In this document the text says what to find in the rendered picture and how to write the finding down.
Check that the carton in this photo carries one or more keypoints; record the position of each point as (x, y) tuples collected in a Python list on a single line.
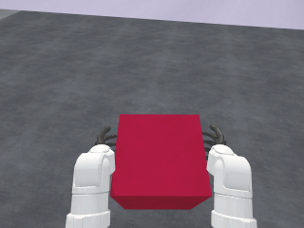
[(160, 162)]

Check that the robot right hand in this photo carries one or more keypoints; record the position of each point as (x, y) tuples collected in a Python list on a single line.
[(218, 138)]

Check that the left robot forearm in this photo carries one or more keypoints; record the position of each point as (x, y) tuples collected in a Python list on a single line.
[(91, 182)]

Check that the right robot forearm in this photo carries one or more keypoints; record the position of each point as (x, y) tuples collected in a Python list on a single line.
[(233, 205)]

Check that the robot left hand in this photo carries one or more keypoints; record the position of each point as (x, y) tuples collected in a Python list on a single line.
[(101, 138)]

